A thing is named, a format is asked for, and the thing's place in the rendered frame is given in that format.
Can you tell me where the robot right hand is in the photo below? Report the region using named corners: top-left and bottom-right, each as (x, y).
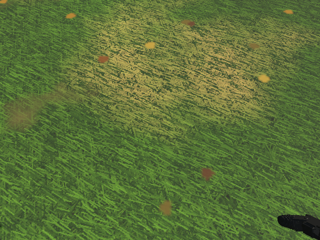
top-left (277, 214), bottom-right (320, 240)

